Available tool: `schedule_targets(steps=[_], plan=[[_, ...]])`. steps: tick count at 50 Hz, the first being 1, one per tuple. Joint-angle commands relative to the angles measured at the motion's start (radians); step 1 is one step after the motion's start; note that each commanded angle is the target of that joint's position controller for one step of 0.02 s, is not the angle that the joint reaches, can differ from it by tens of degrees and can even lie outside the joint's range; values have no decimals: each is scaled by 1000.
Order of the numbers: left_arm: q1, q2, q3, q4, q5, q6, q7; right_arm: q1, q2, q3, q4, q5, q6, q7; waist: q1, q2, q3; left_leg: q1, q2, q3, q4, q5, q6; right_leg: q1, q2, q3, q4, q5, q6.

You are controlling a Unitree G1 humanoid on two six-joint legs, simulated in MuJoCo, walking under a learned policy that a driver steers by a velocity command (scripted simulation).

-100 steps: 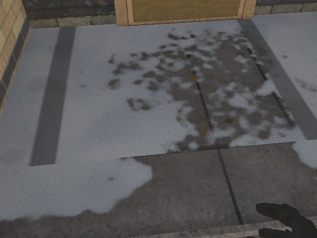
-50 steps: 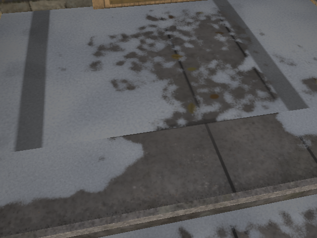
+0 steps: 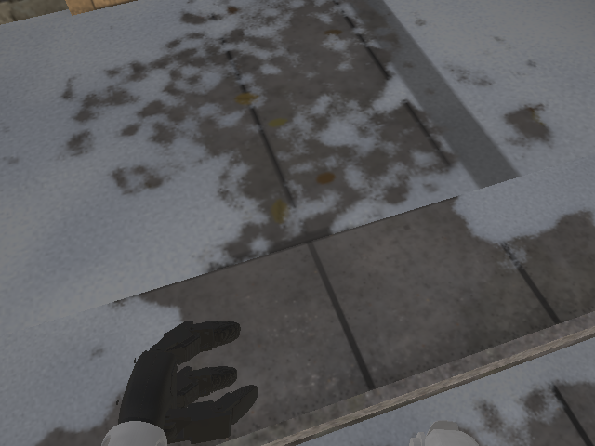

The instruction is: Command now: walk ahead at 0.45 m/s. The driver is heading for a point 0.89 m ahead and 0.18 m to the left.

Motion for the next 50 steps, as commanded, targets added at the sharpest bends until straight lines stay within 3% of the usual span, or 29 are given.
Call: schedule_targets(steps=[1, 2, 3, 4, 5, 6, 7, 8, 9, 11, 12, 14, 16, 18, 21, 25, 29, 34, 37, 38, 40, 41, 42, 43, 44, 45, 47, 48, 50], plan=[[634, 200, 97, 151, 23, 11, 4, -61, -326, -68, -97, 19, -39, 53, 337, 22, -373, -291, 28, -32, 664, 939, 104, 1003, 162, 64, -347, 37, -11], [646, 398, 139, 196, 38, 6, 23, -63, -107, -36, -198, 26, -41, 91, 268, -446, -410, -663, -206, -108, 1124, 41, 6, 1099, -174, 749, -859, -290, -37], [520, 411, 150, 170, 15, 13, 28, -11, -17, -32, -184, -31, -41, 92, 198, -376, -430, -702, -238, -355, 1568, -29, 11, 965, -242, 1092, -1120, -651, 41], [352, 370, 129, 173, 17, 6, 24, -25, 59, -30, -230, -42, -24, 73, 73, -336, -299, -774, -213, -378, 1773, 78, 5, 786, -276, 1039, -1134, -662, 97], [253, 283, 109, 211, 12, -11, 11, -43, 66, -22, -261, -51, -10, 49, -2, -241, -132, -808, -156, -286, 1798, 174, 7, 634, -250, 860, -1066, -535, 125], [206, 181, 87, 246, 12, -32, 8, -65, 61, -19, -273, -58, 2, 26, -31, -193, -23, -843, -126, -237, 1793, 248, 12, 523, -214, 640, -920, -356, 119], [187, 87, 62, 280, 24, -45, -3, -56, 52, -19, -267, -51, 19, 11, -55, -179, 14, -845, -134, -242, 1787, 262, 27, 459, -163, 449, -849, -203, 119], [210, 47, 52, 305, 39, -65, -14, -60, 29, -23, -270, -41, 33, 5, -55, -160, 26, -855, -154, -248, 1791, 221, 45, 443, -152, 345, -847, -85, 105], [252, 47, 56, 333, 37, -81, -14, -85, 51, -12, -296, -43, 39, -2, -67, -154, 51, -899, -153, -273, 1771, 207, 54, 469, -148, 291, -853, 53, 118], [348, 48, 60, 380, 31, -101, -8, -133, 66, -7, -307, -41, 48, -9, -35, -138, 56, -983, -181, -286, 1761, 175, 49, 570, -170, 220, -893, 265, 128], [368, 82, 67, 375, 31, -104, 1, -138, 34, -16, -311, -40, 53, -13, -29, -123, 59, -995, -189, -242, 1671, 153, 34, 620, -173, 162, -929, 382, 130], [410, 89, 68, 360, 27, -110, 22, -181, 0, -39, -302, -38, 59, -16, 11, -72, 9, -1024, -211, -184, 1643, 191, 18, 755, -175, 63, -929, 638, 137], [490, 117, 71, 359, 29, -118, 37, -217, 26, -41, -290, -33, 68, -24, 45, -140, -33, -1108, -242, -121, 1788, 174, 13, 877, -178, 9, -894, 810, 119], [535, 124, 73, 351, 29, -112, 44, -272, 42, -38, -313, -37, 80, -32, 49, -128, -17, -1177, -232, -120, 1822, 133, 16, 932, -178, -28, -907, 794, 114], [591, 112, 68, 343, 31, -104, 54, -343, 48, -40, -330, -46, 108, -38, 75, -167, 23, -1262, -237, -82, 1896, 95, 14, 998, -183, -52, -906, 804, 102], [650, 143, 75, 314, 38, -96, 60, -419, 30, -48, -374, -48, 144, -36, 97, -199, 48, -1371, -222, -71, 1965, -91, 10, 1151, -219, -50, -926, 809, 44], [707, 160, 74, 313, 41, -81, 68, -566, 71, -19, -475, -45, 167, -27, 116, -174, 117, -1513, -195, -51, 2008, -249, 15, 1255, -254, -61, -984, 871, 37], [694, 185, 79, 310, 42, -69, 78, -614, 70, -5, -553, -39, 181, -20, 97, -162, 116, -1504, -170, -10, 1874, -287, 22, 1304, -233, -135, -1014, 952, 36], [666, 177, 79, 313, 43, -33, 89, -667, 92, 22, -635, -39, 177, -5, 66, -191, 100, -1444, -120, 39, 1633, -298, 23, 1321, -169, -202, -1038, 983, 56], [565, 229, 87, 272, 30, -13, 91, -631, 103, 40, -631, -9, 175, 14, 27, -199, 90, -1215, -116, 102, 1316, -393, 62, 1216, -140, -280, -1061, 1129, 50], [584, 292, 100, 270, -4, 2, 89, -524, 38, 19, -591, 17, 187, 19, 37, -191, 0, -809, -268, 267, 1115, -449, 92, 1124, -157, -275, -947, 1618, 41], [557, 371, 109, 265, -38, -3, 67, -355, -15, 4, -576, 15, 174, 18, -29, -323, -123, -615, -297, 178, 1114, -441, 143, 1134, -203, -248, -738, 1927, 28], [499, 417, 121, 226, -54, -18, 34, -191, -87, -26, -536, 15, 145, 8, -126, -269, -236, -313, -307, -35, 976, -293, 205, 914, -141, -244, -442, 1824, 71], [383, 389, 115, 110, -51, -43, 1, -178, -222, -73, -546, 15, 145, -6, -164, 3, -307, -126, -136, -538, 669, -383, 359, 569, 79, -184, 65, 908, 146], [277, 303, 103, 38, -12, -58, -32, -352, -293, -106, -611, -11, 162, -7, -80, 51, -378, -173, -24, -923, 402, -363, 396, 424, 227, 65, 415, 160, 168], [270, 210, 82, -8, 15, -53, -35, -411, -259, -99, -620, -26, 160, -10, -16, -37, -348, -267, 13, -920, 370, -397, 348, 368, 172, 201, 494, 224, 147], [297, 132, 63, -24, 30, -30, 9, -447, -128, -60, -554, -21, 138, -20, 96, -137, -52, -577, -40, -722, 499, -254, 254, 309, 137, 174, 488, 306, 141], [344, 111, 51, -17, 46, -15, 32, -467, -78, -43, -538, -20, 122, -23, 141, -136, 8, -667, -83, -594, 561, -121, 227, 308, 127, 168, 475, 295, 136], [363, 106, 46, -21, 48, 10, 60, -424, -81, -32, -504, -26, 84, -15, 151, -85, -5, -671, -99, -513, 541, 19, 198, 260, 129, 163, 564, 271, 135]])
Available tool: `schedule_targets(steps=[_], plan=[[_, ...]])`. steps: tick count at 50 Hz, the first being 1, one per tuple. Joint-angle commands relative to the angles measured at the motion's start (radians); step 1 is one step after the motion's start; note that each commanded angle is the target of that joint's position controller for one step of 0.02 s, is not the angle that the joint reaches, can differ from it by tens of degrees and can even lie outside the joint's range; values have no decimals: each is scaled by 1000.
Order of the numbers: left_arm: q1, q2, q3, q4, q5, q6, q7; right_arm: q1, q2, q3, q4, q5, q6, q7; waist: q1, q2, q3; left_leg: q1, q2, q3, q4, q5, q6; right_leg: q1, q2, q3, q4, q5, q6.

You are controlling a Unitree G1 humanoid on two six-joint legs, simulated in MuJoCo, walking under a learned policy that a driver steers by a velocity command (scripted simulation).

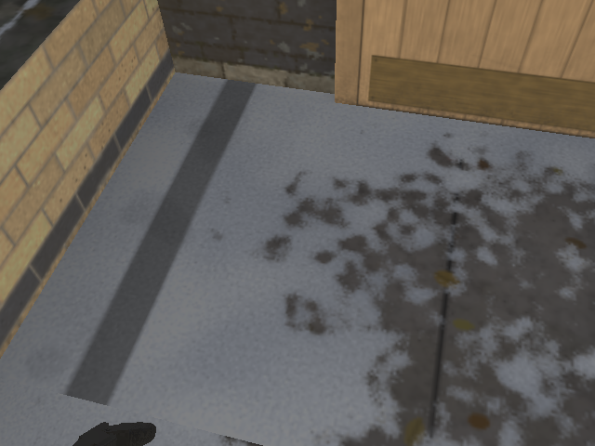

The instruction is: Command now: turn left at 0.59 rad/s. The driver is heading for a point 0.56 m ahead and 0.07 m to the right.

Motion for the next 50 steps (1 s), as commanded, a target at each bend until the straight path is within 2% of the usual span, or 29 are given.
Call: schedule_targets(steps=[1, 2, 4, 6, 8, 10, 11, 14, 18, 21, 22, 23, 24, 25, 26, 27, 28, 29, 31, 35, 37, 39, 41, 44, 46, 47, 48, 49, 50], plan=[[141, -35, -24, -70, 18, 32, 41, -53, -54, 4, -51, -8, -65, 3, 99, -9, -98, 139, 177, -418, -441, 296, 67, -184, -11, 19, 76, -9, 9], [128, -28, -26, -68, 18, 41, 46, -30, -70, 2, -40, 2, -78, 8, 92, -11, -98, 144, 151, -368, -441, 321, 56, -180, -19, 21, 28, -3, 17], [78, 2, -27, -84, 10, 64, 40, -34, -68, 14, -71, 14, -63, -14, 71, 0, -103, 190, 133, -349, -450, 343, 57, -178, -39, -18, -156, 11, 58], [47, 41, -16, -73, 8, 77, 40, 10, -65, 17, -106, 17, -57, -22, 26, 0, -165, 311, 170, -409, -494, 427, 45, -183, -63, -45, -262, 39, 79], [-9, 33, -18, -84, 8, 72, 35, 78, -83, 8, -111, -4, -73, -21, -26, 38, -197, 399, 200, -514, -589, 172, 49, -222, -70, -49, -328, 59, 76], [-74, 39, -16, -88, 5, 62, 22, 129, -88, 3, -118, -10, -80, -16, -72, 76, -156, 485, 228, -607, -703, -117, 81, -292, -68, -37, -438, 53, 79], [-96, 42, -15, -85, 0, 54, 17, 145, -93, -1, -118, -11, -82, -12, -80, 83, -133, 526, 243, -626, -741, -143, 96, -313, -71, -29, -511, 46, 81], [-100, 40, -13, -43, 2, 18, -12, 176, -82, -6, -100, -10, -102, 1, -89, 98, -106, 578, 245, -549, -785, -46, 108, -226, -68, -47, -753, 46, 66], [-91, 46, -3, -3, -12, 6, -47, 199, -96, -12, -62, -9, -127, 35, -88, 105, -81, 531, 234, -455, -815, 15, 125, 12, -25, -106, -970, -43, 30], [-11, 62, 9, 21, -15, -5, -46, 178, -116, -15, -45, -2, -138, 44, -37, 96, -35, 442, 255, -460, -801, -17, 94, 234, -9, -113, -1148, -107, -16], [64, 65, 15, 41, -20, -11, -41, 160, -118, -13, -44, -1, -135, 44, 6, 77, -27, 415, 252, -458, -757, 9, 75, 339, -9, -120, -1248, -67, -28], [145, 74, 23, 66, -11, -21, -28, 170, -97, -6, -35, 3, -134, 46, 47, 19, -64, 371, 217, -424, -647, 128, 49, 489, 24, -130, -1309, -72, -35], [260, 121, 37, 78, 9, -35, -16, 170, -43, 11, -44, 8, -141, 51, 101, -100, -154, 301, 154, -331, -413, 172, 7, 662, -96, 19, -1362, -165, -62], [327, 225, 58, 81, 28, -41, -13, 155, 19, 28, -88, 27, -146, 52, 104, -320, -203, 62, 31, -163, -130, -21, -54, 816, -315, 394, -1506, -456, -137], [342, 248, 75, 104, 8, -36, -29, 177, -66, 10, -92, 6, -139, 48, 76, -367, -128, -108, 18, -112, 26, -106, -65, 767, -367, 642, -1600, -577, -208], [287, 173, 59, 92, -5, -36, -37, 151, -92, -1, -76, -11, -132, 53, 48, -211, -62, -114, 81, -151, 113, -18, -63, 677, -342, 585, -1598, -602, -221], [241, 140, 48, 84, -12, -45, -39, 116, -94, -2, -67, -12, -134, 65, 31, -131, -19, -105, 113, -155, 132, 53, -66, 597, -301, 467, -1581, -488, -211], [222, 121, 39, 87, -8, -54, -34, 105, -91, -3, -58, -7, -132, 75, 19, -106, -25, -87, 137, -146, 119, 102, -71, 574, -250, 350, -1585, -370, -182], [239, 96, 26, 114, -14, -72, -26, 112, -69, 4, -38, -18, -119, 86, 4, -125, -46, -65, 155, -119, 104, 160, -88, 568, -188, 217, -1587, -151, -154], [335, 104, 23, 169, -23, -92, -18, 24, -50, 11, -48, -27, -105, 89, 18, -117, -31, -143, 172, -69, 53, 210, -115, 615, -177, 118, -1597, 154, -181], [360, 94, 19, 187, -24, -94, -14, -45, -37, 19, -60, -23, -105, 88, 28, -107, -5, -146, 172, -43, -60, 249, -129, 628, -158, 60, -1592, 347, -178], [361, 90, 15, 203, -19, -91, -13, -94, 3, 36, -70, -13, -108, 88, 32, -120, 0, -46, 146, -7, -228, 294, -130, 606, -125, -16, -1554, 600, -154], [381, 102, 14, 227, -21, -86, -10, -133, 21, 45, -75, -6, -111, 86, 46, -132, 5, 73, 115, 30, -377, 349, -113, 584, -111, -53, -1537, 710, -128], [372, 135, 17, 254, -28, -85, -4, -53, -17, 30, -47, -9, -115, 69, 6, -157, -33, 243, 69, 24, -467, 377, -55, 617, -135, -46, -1437, 872, -103], [333, 159, 24, 255, -37, -81, 6, 157, -53, 12, 23, -24, -132, 47, -95, -120, -120, 455, 49, -1, -602, 464, -16, 624, -109, -63, -1204, 866, -68], [336, 152, 23, 243, -48, -81, 8, 252, -90, 3, 53, -42, -145, 33, -124, -80, -195, 648, 138, -66, -604, 632, -1, 513, -64, -75, -1035, 627, -53], [399, 80, 9, 211, -53, -73, 11, 341, -165, -9, 51, -58, -151, 25, -105, 107, -342, 884, 434, -319, -462, 1212, 74, 332, 41, -139, -695, -22, -33], [563, 49, 4, 244, -91, -51, 11, 337, -172, -5, 62, -12, -149, 33, -35, 226, -534, 1016, 602, -602, -508, 1478, 248, 211, 133, -24, -430, -470, -16], [533, 99, 14, 270, -55, -29, 14, 250, -116, 1, 31, 24, -136, 34, -28, 69, -490, 884, 527, -534, -579, 1250, 236, 210, 80, 26, -419, -363, -11]])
